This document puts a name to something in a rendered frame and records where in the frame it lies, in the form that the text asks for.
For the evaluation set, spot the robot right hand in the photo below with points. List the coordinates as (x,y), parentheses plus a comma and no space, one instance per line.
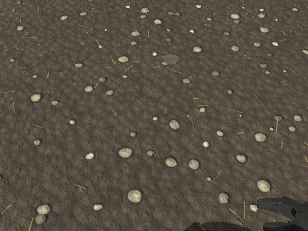
(287,207)

